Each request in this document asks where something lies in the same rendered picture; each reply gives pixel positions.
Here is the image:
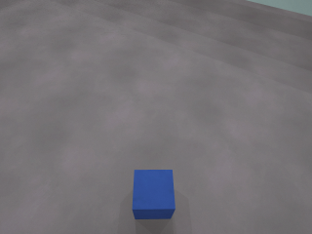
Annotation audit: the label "carton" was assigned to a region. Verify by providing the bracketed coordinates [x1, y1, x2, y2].
[132, 170, 176, 219]

